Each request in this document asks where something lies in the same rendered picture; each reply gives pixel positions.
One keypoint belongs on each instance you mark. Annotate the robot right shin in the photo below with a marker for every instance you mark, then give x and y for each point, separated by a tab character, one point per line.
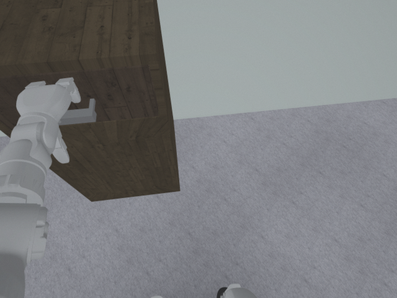
233	286

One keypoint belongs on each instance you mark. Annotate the drawer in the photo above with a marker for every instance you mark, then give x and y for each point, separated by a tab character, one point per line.
120	93

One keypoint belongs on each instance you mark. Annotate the robot left forearm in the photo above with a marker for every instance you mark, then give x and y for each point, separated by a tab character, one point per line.
25	160

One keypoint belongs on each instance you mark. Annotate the handle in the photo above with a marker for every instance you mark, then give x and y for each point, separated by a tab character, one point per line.
78	116

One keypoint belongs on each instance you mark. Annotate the robot left hand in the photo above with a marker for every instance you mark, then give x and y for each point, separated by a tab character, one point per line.
53	100

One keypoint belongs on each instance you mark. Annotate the robot left upper arm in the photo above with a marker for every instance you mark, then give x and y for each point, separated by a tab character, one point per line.
23	237

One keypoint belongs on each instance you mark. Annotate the cabinet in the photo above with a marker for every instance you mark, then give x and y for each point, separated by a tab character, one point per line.
110	159

